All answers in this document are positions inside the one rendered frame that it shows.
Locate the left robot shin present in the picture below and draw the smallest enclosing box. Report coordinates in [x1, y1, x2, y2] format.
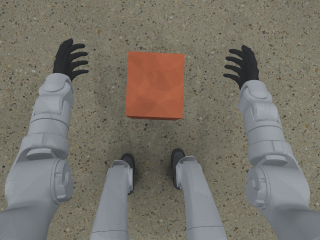
[106, 160, 129, 176]

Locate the carton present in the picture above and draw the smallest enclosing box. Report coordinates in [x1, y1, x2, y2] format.
[125, 51, 185, 121]

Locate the robot left hand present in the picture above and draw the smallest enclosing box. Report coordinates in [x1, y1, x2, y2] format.
[52, 38, 89, 82]

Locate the left robot upper arm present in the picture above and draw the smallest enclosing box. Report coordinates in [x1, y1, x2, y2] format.
[0, 158, 74, 240]

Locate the right robot upper arm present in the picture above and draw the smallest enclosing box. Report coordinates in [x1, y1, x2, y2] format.
[245, 164, 320, 240]

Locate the right robot forearm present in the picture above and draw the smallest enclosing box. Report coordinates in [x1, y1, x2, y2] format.
[238, 80, 310, 204]

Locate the robot right hand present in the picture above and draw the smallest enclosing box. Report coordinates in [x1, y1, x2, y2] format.
[223, 45, 259, 90]

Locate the robot right foot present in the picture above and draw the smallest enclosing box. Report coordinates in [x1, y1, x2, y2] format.
[171, 148, 185, 190]

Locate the left robot forearm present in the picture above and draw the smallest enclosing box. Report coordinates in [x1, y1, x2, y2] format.
[4, 73, 75, 204]

